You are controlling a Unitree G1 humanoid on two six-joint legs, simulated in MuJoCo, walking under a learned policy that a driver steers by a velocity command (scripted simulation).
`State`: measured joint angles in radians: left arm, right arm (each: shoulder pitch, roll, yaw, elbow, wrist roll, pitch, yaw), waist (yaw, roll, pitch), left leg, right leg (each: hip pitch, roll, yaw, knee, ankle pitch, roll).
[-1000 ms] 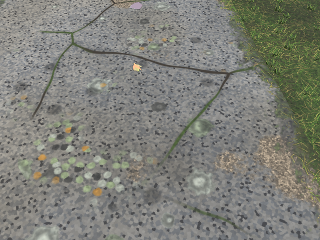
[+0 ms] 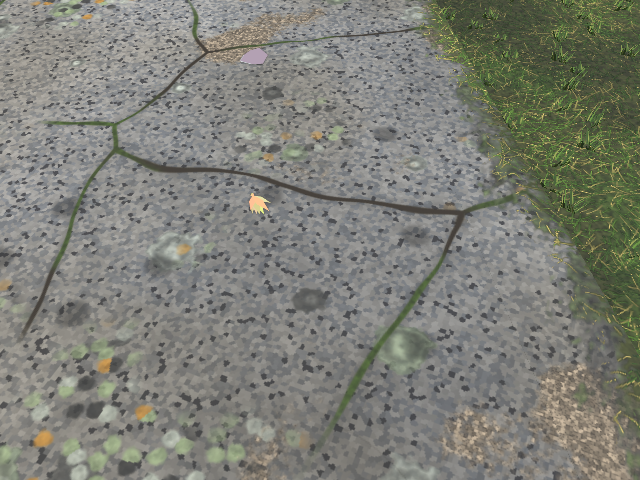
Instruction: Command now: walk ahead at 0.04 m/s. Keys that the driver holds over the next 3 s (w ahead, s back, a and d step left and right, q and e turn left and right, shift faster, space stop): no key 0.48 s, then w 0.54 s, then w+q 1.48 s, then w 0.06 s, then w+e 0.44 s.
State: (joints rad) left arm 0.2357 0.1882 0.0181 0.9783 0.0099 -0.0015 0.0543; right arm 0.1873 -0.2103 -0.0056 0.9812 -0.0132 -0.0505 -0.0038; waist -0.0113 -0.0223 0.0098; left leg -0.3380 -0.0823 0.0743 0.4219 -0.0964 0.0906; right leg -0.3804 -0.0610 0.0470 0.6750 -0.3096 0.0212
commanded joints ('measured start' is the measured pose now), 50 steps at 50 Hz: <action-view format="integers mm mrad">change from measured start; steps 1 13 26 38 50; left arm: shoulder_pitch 168 117 168 -78 149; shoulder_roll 62 68 53 57 135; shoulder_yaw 17 29 29 30 49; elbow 27 63 102 -48 22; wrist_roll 19 -9 -18 -46 -13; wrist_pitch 16 -49 -25 -130 -130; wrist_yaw -3 -9 -12 -57 -72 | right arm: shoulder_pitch -51 45 87 251 28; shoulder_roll -100 -69 -69 -156 -101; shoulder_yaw -15 -20 -25 -62 -42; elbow -50 21 81 75 -54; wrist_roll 20 10 27 29 58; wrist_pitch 2 16 36 -71 -80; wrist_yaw -15 -26 -30 -8 0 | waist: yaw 71 7 11 -58 63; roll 89 -2 14 113 -76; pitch -3 5 -3 57 58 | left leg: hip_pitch -202 98 141 363 -586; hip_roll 222 108 81 474 172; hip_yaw -242 -95 -71 -652 -154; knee -234 -14 47 -192 875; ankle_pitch -524 -88 -199 -322 -206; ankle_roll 46 -12 1 214 7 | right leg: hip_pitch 260 86 132 -431 385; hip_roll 17 9 52 -25 -281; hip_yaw -38 6 -42 20 498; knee -139 -288 -249 324 -507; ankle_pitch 73 62 -38 -236 -253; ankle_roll -40 -60 -77 -140 -262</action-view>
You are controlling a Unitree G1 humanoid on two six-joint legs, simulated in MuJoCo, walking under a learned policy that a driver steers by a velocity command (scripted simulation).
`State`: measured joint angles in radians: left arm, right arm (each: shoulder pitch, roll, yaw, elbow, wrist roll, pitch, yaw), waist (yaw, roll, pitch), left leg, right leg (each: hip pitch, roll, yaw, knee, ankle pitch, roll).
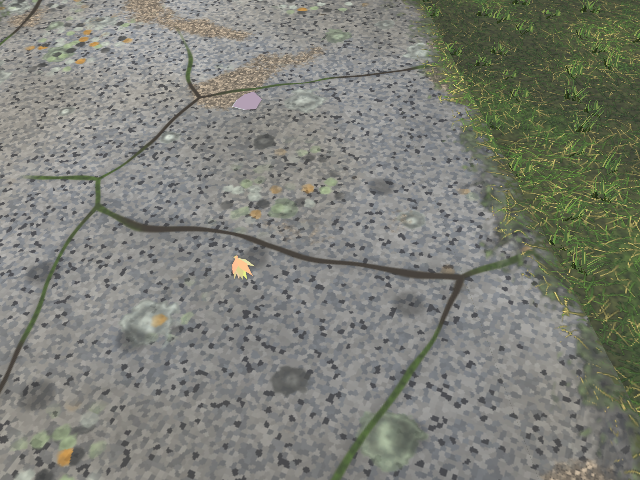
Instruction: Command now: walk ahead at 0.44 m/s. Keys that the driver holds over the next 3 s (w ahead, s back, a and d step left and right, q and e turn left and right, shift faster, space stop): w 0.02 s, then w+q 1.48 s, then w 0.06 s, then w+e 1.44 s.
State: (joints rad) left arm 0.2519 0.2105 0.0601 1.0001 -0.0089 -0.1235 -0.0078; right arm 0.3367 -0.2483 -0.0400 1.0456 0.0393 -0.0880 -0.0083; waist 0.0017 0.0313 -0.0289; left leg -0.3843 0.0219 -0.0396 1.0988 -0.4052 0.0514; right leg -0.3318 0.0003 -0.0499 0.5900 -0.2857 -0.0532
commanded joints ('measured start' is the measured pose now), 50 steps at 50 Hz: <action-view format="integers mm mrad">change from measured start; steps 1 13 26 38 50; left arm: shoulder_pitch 77 193 32 -257 24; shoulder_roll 105 117 163 97 170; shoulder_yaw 0 -2 -6 -7 28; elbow -18 15 -166 -317 -313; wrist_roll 9 19 -45 13 20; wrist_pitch -6 -1 -69 -9 -2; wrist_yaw -16 35 -2 23 11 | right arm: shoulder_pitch -107 -377 33 -32 -53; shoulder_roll -67 -11 -171 -167 -169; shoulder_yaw -15 -11 -82 -71 -51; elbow -107 -199 -191 -262 -347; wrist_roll -12 -16 -31 -14 -8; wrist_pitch -38 9 12 15 24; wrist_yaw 0 39 35 1 -2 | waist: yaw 18 49 -138 -64 78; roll -110 -83 79 37 -94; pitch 97 134 -206 27 -83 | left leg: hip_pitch -471 -368 762 42 -430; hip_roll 93 39 277 28 14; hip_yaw -37 14 -635 -194 -106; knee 120 -397 -808 -856 235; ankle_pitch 176 567 172 386 17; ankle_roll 45 19 359 185 -19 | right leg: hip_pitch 269 282 -538 -153 437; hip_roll -293 -222 -25 -24 -358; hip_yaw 477 -21 174 66 536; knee -433 -515 907 9 -291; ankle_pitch -140 349 -168 391 -55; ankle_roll -153 -70 17 107 -137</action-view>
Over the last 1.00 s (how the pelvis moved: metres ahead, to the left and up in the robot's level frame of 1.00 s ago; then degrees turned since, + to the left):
0.20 -0.10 0.00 1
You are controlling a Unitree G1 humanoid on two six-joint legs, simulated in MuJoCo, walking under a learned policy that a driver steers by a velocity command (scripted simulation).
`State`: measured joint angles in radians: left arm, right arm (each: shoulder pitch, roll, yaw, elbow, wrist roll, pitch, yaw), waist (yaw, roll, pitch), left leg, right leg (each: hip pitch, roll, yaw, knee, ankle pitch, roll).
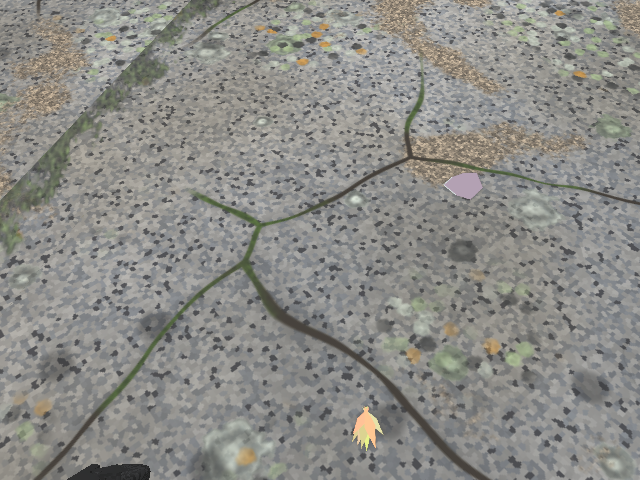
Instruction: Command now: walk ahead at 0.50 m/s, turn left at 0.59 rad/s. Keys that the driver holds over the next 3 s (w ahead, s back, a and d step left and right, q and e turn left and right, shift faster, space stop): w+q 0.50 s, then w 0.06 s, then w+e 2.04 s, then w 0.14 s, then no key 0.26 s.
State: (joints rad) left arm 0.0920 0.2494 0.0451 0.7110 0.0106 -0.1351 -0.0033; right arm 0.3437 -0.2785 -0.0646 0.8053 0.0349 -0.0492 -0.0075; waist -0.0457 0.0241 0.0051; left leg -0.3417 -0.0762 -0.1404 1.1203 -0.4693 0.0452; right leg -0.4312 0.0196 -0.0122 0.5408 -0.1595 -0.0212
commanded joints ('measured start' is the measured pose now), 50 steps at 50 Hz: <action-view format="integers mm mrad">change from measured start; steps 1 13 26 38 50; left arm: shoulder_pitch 147 181 102 27 222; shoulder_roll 113 180 186 100 203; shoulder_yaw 37 67 37 18 66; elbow -17 55 -51 -23 -69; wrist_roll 3 -10 -60 -27 -25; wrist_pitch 15 22 -17 47 52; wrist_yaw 5 13 -3 -10 -56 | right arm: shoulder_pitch -89 -282 36 -65 -59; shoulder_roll -124 -23 -183 -122 -193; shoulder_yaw -29 -10 -66 -25 -39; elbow -119 -209 -177 -100 -60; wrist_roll -15 -12 -17 -42 -28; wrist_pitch -12 7 -12 -48 3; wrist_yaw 0 45 46 13 -25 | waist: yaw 102 110 -61 6 157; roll -81 -87 79 25 50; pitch -56 34 -214 16 -153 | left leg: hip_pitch -445 -369 621 200 354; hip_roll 138 177 374 225 266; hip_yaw -2 108 -478 86 250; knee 162 -332 -828 -962 -360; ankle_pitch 128 501 183 578 1240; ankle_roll -16 -26 308 159 39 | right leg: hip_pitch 433 375 -448 -263 185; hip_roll -331 -271 -83 -156 41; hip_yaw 402 -67 89 47 -62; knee -266 -380 834 250 -1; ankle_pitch -73 223 -291 294 93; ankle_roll -159 -136 5 39 -139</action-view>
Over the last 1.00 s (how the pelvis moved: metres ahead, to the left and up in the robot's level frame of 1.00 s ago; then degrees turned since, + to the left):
0.56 0.07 0.00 30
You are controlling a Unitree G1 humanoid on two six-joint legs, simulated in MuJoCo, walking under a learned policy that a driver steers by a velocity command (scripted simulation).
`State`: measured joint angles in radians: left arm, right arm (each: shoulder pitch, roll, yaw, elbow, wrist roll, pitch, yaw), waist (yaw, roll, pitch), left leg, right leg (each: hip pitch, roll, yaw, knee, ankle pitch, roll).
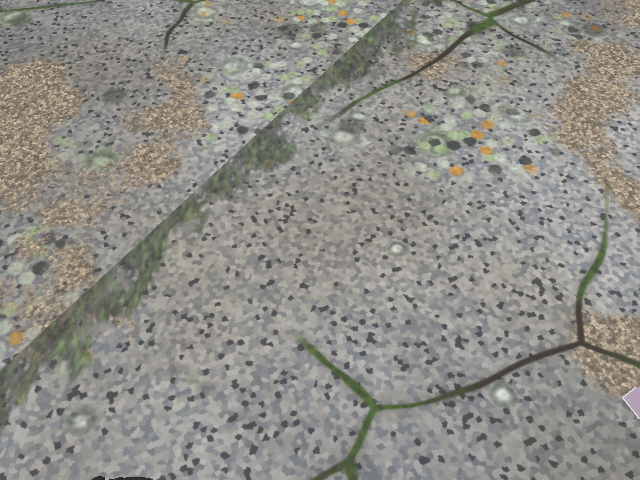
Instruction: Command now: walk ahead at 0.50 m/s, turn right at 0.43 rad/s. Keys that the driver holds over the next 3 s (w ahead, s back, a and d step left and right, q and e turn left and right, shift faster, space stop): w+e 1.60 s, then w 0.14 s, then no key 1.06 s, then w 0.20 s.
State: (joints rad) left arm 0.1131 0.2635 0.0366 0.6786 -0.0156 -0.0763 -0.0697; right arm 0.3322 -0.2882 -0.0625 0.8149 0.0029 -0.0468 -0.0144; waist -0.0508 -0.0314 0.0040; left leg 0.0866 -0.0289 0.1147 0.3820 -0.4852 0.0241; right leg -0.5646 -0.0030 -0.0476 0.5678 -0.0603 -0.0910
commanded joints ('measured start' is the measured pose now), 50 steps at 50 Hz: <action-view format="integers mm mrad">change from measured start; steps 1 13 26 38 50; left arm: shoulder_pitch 328 152 335 62 324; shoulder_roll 297 186 105 79 240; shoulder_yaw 106 65 26 35 123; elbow -26 -63 -83 -136 -98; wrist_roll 9 0 -24 -5 -7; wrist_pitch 1 6 18 51 61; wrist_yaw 28 70 80 51 36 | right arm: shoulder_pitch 23 -200 71 -82 -25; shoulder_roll -117 -64 -224 -142 -196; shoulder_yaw -18 10 -66 -38 -45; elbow -106 -190 -142 -79 -42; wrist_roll -16 -25 -7 -12 12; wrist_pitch -17 -48 -77 -62 -15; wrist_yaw -20 5 21 9 -10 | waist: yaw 171 58 -21 16 220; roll -67 -24 317 104 39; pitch -293 -23 -314 19 -183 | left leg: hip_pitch -420 -671 254 -173 -312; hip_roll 126 96 470 284 238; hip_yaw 15 -166 -932 -154 90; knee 760 446 -53 -212 550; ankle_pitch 856 395 -23 523 913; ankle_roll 6 -98 254 159 8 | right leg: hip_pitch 708 256 -228 -191 632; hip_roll -164 -88 54 -110 7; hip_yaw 332 292 221 129 68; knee -13 -327 675 404 -11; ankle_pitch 34 144 -530 -43 -44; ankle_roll -196 -177 69 112 -105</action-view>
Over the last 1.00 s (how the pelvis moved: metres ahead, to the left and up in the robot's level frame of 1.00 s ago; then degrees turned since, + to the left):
0.54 0.13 -0.01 14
